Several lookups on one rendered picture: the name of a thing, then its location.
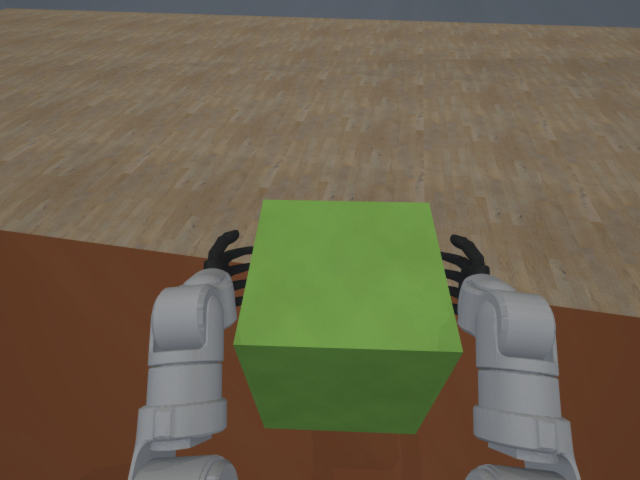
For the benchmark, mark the carton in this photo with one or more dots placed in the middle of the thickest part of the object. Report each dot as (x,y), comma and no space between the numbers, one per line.
(346,322)

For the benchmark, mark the robot right hand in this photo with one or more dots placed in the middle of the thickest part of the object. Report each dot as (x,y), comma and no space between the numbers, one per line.
(475,264)

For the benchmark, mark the robot left hand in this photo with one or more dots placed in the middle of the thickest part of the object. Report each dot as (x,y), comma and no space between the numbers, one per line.
(219,259)

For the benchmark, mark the robot left upper arm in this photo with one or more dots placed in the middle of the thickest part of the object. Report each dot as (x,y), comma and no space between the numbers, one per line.
(202,467)

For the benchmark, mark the left robot forearm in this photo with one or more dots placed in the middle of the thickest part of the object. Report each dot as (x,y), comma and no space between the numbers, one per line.
(184,404)

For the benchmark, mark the right robot forearm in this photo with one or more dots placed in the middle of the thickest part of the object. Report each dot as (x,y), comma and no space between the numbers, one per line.
(519,410)

